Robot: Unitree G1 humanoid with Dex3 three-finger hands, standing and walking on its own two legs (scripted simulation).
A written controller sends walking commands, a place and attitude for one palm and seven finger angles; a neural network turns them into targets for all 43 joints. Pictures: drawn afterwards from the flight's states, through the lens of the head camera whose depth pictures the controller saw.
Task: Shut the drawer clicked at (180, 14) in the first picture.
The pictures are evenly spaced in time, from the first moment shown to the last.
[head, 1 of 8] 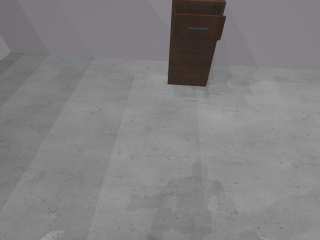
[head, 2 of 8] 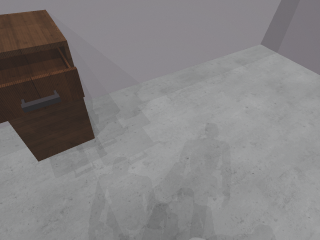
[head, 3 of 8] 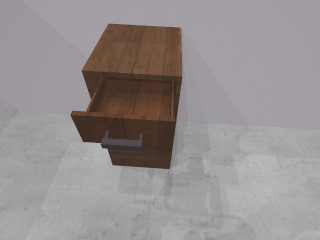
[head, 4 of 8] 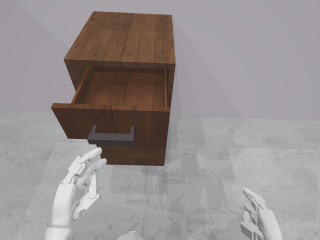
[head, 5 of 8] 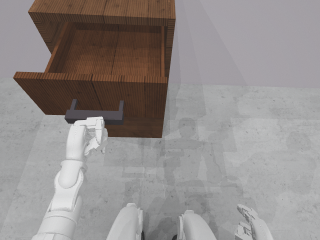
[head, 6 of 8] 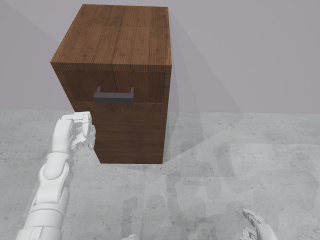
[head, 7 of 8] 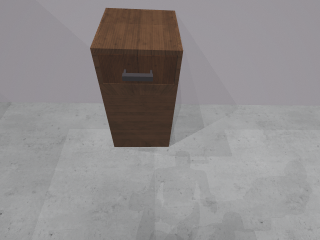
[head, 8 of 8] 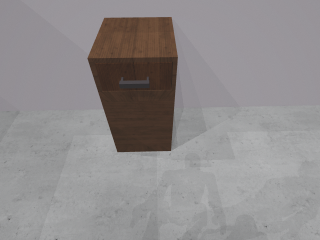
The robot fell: no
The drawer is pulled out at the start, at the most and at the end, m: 0.21 0.21 0.00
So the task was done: yes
